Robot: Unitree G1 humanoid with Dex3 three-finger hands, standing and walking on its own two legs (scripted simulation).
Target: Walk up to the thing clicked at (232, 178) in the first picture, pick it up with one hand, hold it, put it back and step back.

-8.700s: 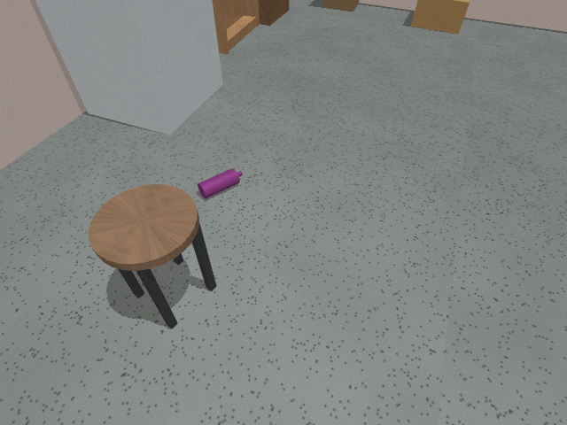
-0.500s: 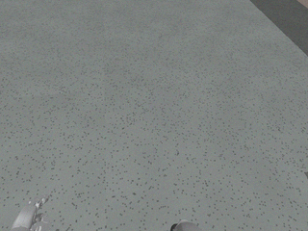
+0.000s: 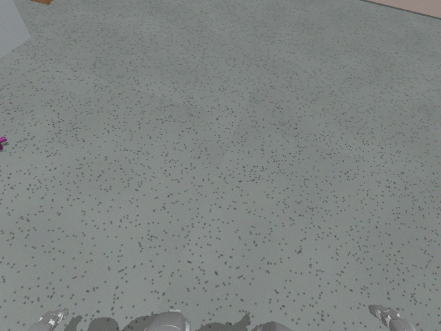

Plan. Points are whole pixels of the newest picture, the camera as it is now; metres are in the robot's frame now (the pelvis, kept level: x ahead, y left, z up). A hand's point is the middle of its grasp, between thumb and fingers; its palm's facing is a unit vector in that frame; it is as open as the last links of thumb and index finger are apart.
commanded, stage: walk up
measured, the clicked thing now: out of the picture +0.89 +1.22 -0.70
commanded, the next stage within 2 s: none
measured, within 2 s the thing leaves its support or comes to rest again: neither
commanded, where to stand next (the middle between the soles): +0.05 +0.04 m, yaw +48 degrees
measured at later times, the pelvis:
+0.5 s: pelvis -0.03 -0.02 +0.03, yaw +23 degrees
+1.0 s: pelvis -0.01 +0.02 +0.01, yaw +39 degrees
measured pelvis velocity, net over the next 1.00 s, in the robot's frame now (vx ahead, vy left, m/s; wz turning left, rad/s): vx -0.01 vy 0.02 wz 0.68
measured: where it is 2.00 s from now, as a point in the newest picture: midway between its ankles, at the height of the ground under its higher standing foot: outside the picture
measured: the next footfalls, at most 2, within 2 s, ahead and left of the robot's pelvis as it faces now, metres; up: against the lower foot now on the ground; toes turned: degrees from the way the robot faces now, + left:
right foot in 0.32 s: +0.04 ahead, -0.12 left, +0.00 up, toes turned +16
left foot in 0.70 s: -0.04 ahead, +0.16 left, +0.00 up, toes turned +32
